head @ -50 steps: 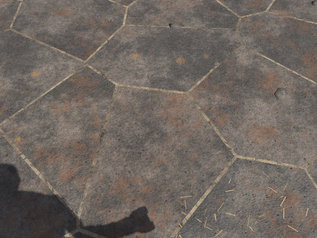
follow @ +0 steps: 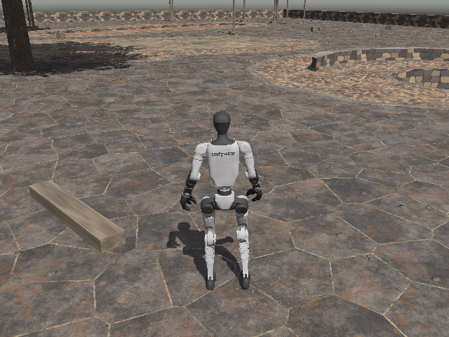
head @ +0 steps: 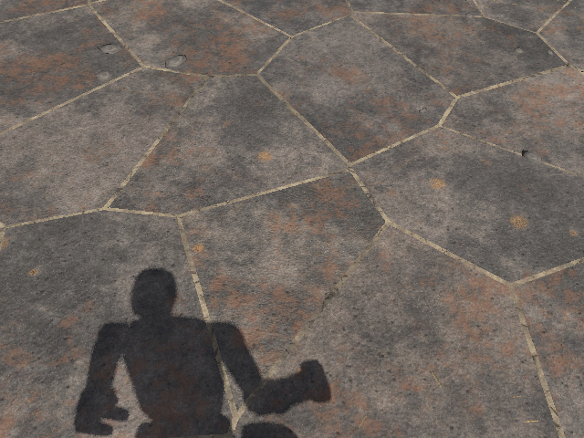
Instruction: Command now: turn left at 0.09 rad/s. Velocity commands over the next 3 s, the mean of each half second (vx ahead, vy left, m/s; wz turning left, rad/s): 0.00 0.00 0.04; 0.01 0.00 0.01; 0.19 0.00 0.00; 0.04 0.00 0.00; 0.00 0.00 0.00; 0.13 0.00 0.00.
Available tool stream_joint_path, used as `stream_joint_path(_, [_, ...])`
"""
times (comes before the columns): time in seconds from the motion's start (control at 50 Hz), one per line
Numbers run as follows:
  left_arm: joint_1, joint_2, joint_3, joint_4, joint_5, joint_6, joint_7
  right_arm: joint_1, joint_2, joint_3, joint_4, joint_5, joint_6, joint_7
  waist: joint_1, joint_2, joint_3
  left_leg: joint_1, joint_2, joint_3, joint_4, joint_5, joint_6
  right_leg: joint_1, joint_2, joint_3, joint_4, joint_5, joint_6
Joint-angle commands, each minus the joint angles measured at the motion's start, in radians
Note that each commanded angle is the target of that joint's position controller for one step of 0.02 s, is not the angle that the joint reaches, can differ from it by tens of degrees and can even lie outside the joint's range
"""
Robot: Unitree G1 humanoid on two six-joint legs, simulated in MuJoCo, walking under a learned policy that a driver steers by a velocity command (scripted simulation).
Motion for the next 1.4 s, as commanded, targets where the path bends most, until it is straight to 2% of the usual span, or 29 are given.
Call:
stream_joint_path(0.02, [-0.019,0.046,0.004,-0.055,-0.005,-0.015,-0.001,-0.031,-0.138,-0.038,-0.039,0.004,-0.009,-0.006,-0.017,0.181,-0.082,0.077,0.226,-0.187,-0.093,0.397,0.176,0.049,0.002,-0.005,-0.141,0.049,-0.001])
stream_joint_path(0.06, [0.017,0.041,-0.001,-0.036,0.003,-0.021,-0.006,-0.036,-0.126,-0.031,-0.019,0.016,-0.007,-0.004,0.015,0.153,-0.075,0.043,0.201,-0.182,-0.081,0.288,0.136,0.168,0.011,-0.014,-0.374,0.276,-0.023])
stream_joint_path(0.08, [0.022,0.071,0.001,-0.034,0.018,-0.023,-0.005,-0.002,-0.114,-0.028,-0.003,0.012,-0.014,-0.003,0.005,0.114,-0.082,0.010,0.174,-0.177,-0.077,0.197,0.090,0.238,-0.017,0.028,-0.392,0.409,-0.040])
stream_joint_path(0.1, [0.024,0.132,0.012,-0.037,0.019,-0.022,-0.002,0.029,-0.117,-0.028,0.003,-0.002,-0.022,0.004,-0.035,0.028,-0.072,-0.025,0.122,-0.140,-0.061,0.089,0.052,0.264,-0.060,0.058,-0.362,0.514,-0.068])
stream_joint_path(0.12, [0.010,0.150,0.023,-0.015,0.004,-0.023,-0.006,0.036,-0.120,-0.033,0.008,-0.004,-0.023,0.005,-0.052,-0.055,-0.052,-0.002,0.068,-0.078,-0.071,0.025,0.018,0.184,-0.042,0.039,-0.335,0.364,-0.104])
stream_joint_path(0.14, [0.003,0.101,0.013,-0.020,0.004,-0.027,-0.012,-0.011,-0.141,-0.035,0.015,-0.004,-0.019,0.001,-0.014,-0.023,-0.027,0.021,0.057,-0.063,-0.044,0.004,-0.001,0.133,-0.027,0.038,-0.359,0.271,-0.108])
stream_joint_path(0.16, [-0.001,0.077,0.005,-0.011,0.012,-0.032,-0.011,-0.031,-0.132,-0.036,0.013,0.001,-0.014,-0.004,-0.014,-0.020,-0.023,0.028,0.058,-0.057,-0.033,0.006,-0.002,0.113,-0.025,0.040,-0.375,0.238,-0.099])
stream_joint_path(0.2, [-0.009,0.061,-0.002,-0.003,0.014,-0.044,-0.009,-0.025,-0.119,-0.036,0.025,0.003,-0.001,-0.013,-0.014,-0.025,-0.008,0.021,0.060,-0.060,-0.028,0.044,0.001,0.110,-0.014,0.032,-0.378,0.248,-0.084])
stream_joint_path(0.42, [0.021,0.049,-0.013,0.068,0.006,-0.048,0.005,0.030,-0.113,-0.043,0.138,0.010,-0.005,-0.024,-0.008,0.044,-0.001,0.027,0.060,-0.051,-0.028,0.098,-0.017,0.126,0.007,0.017,-0.367,0.242,-0.088])
stream_joint_path(0.7, [0.039,0.025,-0.020,0.171,0.002,-0.042,0.009,0.068,-0.109,-0.039,0.279,0.015,-0.007,-0.039,-0.013,0.039,0.014,0.044,0.059,-0.036,-0.038,0.129,-0.023,0.135,0.029,-0.001,-0.381,0.268,-0.091])
stream_joint_path(0.94, [0.071,0.012,-0.027,0.234,0.000,-0.038,0.014,0.084,-0.094,-0.028,0.359,0.018,-0.006,-0.041,-0.014,0.041,0.025,0.042,0.054,-0.023,-0.049,0.125,-0.025,0.135,0.038,-0.007,-0.390,0.268,-0.094])
stream_joint_path(0.96, [0.092,0.004,-0.029,0.248,-0.001,-0.036,0.015,0.103,-0.086,-0.025,0.373,0.018,-0.005,-0.042,-0.015,0.041,0.001,0.050,0.042,-0.010,-0.050,0.018,-0.021,0.143,0.049,-0.018,-0.392,0.164,-0.098])
stream_joint_path(0.98, [0.098,0.015,-0.024,0.252,-0.008,-0.033,0.018,0.112,-0.096,-0.029,0.379,0.025,-0.003,-0.043,-0.016,0.037,0.017,0.026,0.022,0.005,-0.035,-0.170,-0.009,0.122,0.063,-0.025,-0.381,-0.006,-0.114])
stream_joint_path(1.02, [0.092,0.034,-0.018,0.239,-0.015,-0.036,0.022,0.107,-0.109,-0.034,0.371,0.031,-0.011,-0.045,-0.015,0.029,0.102,-0.078,0.027,-0.012,-0.027,-0.442,0.023,0.041,0.044,0.017,-0.390,-0.278,-0.155])
stream_joint_path(1.04, [0.100,0.034,-0.018,0.234,-0.020,-0.047,0.021,0.104,-0.101,-0.032,0.365,0.034,-0.024,-0.042,-0.012,0.024,0.132,-0.110,0.039,-0.028,-0.023,-0.463,0.035,0.023,0.022,0.052,-0.399,-0.316,-0.173])
stream_joint_path(1.08, [0.140,0.039,-0.013,0.240,-0.027,-0.072,0.013,0.099,-0.080,-0.028,0.359,0.039,-0.056,-0.031,0.001,0.001,0.137,-0.151,0.048,-0.032,0.025,-0.392,0.039,0.057,-0.029,0.132,-0.420,-0.308,-0.211])
stream_joint_path(1.12, [0.195,0.072,-0.001,0.252,-0.032,-0.089,0.003,0.072,-0.051,-0.022,0.343,0.042,-0.082,-0.016,0.017,-0.070,0.119,-0.204,0.023,0.017,0.131,-0.278,0.029,0.129,-0.116,0.277,-0.497,-0.339,-0.266])
stream_joint_path(1.14, [0.202,0.091,0.005,0.253,-0.034,-0.093,-0.002,0.070,-0.034,-0.018,0.337,0.046,-0.094,-0.009,0.010,-0.119,0.115,-0.202,0.012,0.051,0.191,-0.209,0.028,0.139,-0.176,0.367,-0.551,-0.352,-0.298])
stream_joint_path(1.16, [0.186,0.096,0.007,0.244,-0.035,-0.094,-0.004,0.073,-0.035,-0.018,0.336,0.048,-0.102,-0.004,-0.003,-0.129,0.127,-0.175,0.019,0.053,0.195,-0.186,0.042,0.110,-0.206,0.408,-0.576,-0.336,-0.314])
stream_joint_path(1.18, [0.154,0.095,0.005,0.228,-0.036,-0.095,-0.007,0.101,-0.033,-0.017,0.344,0.050,-0.107,-0.001,-0.028,-0.123,0.136,-0.101,0.022,0.051,0.146,-0.187,0.059,0.054,-0.197,0.392,-0.566,-0.303,-0.307])
stream_joint_path(1.2, [0.080,0.089,0.001,0.202,-0.034,-0.093,-0.009,0.172,-0.030,-0.017,0.371,0.050,-0.109,-0.002,-0.075,-0.110,0.145,0.023,0.020,0.043,0.039,-0.148,0.069,-0.019,-0.148,0.312,-0.501,-0.155,-0.271])
stream_joint_path(1.22, [-0.001,0.058,-0.008,0.168,-0.034,-0.097,-0.008,0.267,-0.073,-0.030,0.408,0.043,-0.109,-0.003,-0.116,-0.033,0.126,0.119,0.046,-0.026,-0.021,-0.050,0.074,-0.065,-0.060,0.161,-0.355,0.103,-0.209])
stream_joint_path(1.24, [-0.017,0.006,-0.018,0.140,-0.022,-0.112,-0.005,0.368,-0.183,-0.063,0.447,0.045,-0.107,-0.002,-0.119,0.205,0.078,0.272,0.160,-0.227,-0.075,0.198,0.121,-0.175,0.089,-0.049,-0.049,0.248,-0.121])
stream_joint_path(1.26, [0.006,0.007,-0.019,0.143,-0.008,-0.124,-0.003,0.457,-0.220,-0.068,0.455,0.027,-0.104,0.005,-0.149,0.340,0.004,0.422,0.347,-0.466,-0.131,0.607,0.209,-0.330,0.126,-0.056,0.210,-0.054,-0.073])
stream_joint_path(1.28, [0.036,0.018,-0.013,0.159,-0.022,-0.123,-0.010,0.427,-0.158,-0.045,0.443,0.009,-0.106,0.004,-0.107,0.223,0.000,0.420,0.397,-0.456,-0.099,0.798,0.239,-0.372,0.096,0.017,0.383,-0.172,-0.076])
stream_joint_path(1.3, [0.046,0.001,-0.017,0.167,-0.036,-0.117,-0.015,0.369,-0.136,-0.038,0.420,0.009,-0.108,0.003,-0.077,0.156,0.004,0.396,0.386,-0.382,-0.081,0.838,0.233,-0.387,0.070,0.040,0.458,-0.150,-0.087])
stream_joint_path(1.32, [0.019,0.000,-0.015,0.160,-0.040,-0.112,-0.018,0.314,-0.123,-0.030,0.402,0.018,-0.105,0.001,-0.059,0.120,0.018,0.378,0.360,-0.309,-0.092,0.817,0.209,-0.415,0.041,0.030,0.438,-0.096,-0.100])
stream_joint_path(1.36, [-0.041,-0.007,-0.010,0.140,-0.032,-0.106,-0.020,0.250,-0.072,-0.005,0.390,0.021,-0.086,-0.011,-0.036,0.124,0.042,0.313,0.278,-0.182,-0.139,0.763,0.139,-0.357,0.003,-0.004,0.231,0.033,-0.103])
stream_joint_path(1.4, [-0.075,-0.062,-0.027,0.133,-0.029,-0.098,-0.027,0.228,-0.077,0.004,0.388,0.008,-0.068,-0.026,-0.028,0.152,0.028,0.226,0.208,-0.082,-0.135,0.792,0.110,-0.194,0.027,-0.049,0.003,0.135,-0.086])
Next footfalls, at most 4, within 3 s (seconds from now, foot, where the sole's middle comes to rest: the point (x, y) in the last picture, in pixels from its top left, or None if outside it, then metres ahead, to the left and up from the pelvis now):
0.08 right None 0.03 -0.15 -0.78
1.52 right None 0.29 -0.13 -0.78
1.78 left None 0.16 0.11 -0.78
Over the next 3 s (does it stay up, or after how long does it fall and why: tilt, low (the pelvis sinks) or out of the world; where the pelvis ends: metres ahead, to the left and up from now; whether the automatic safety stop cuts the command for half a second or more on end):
stays up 0.24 -0.05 0.00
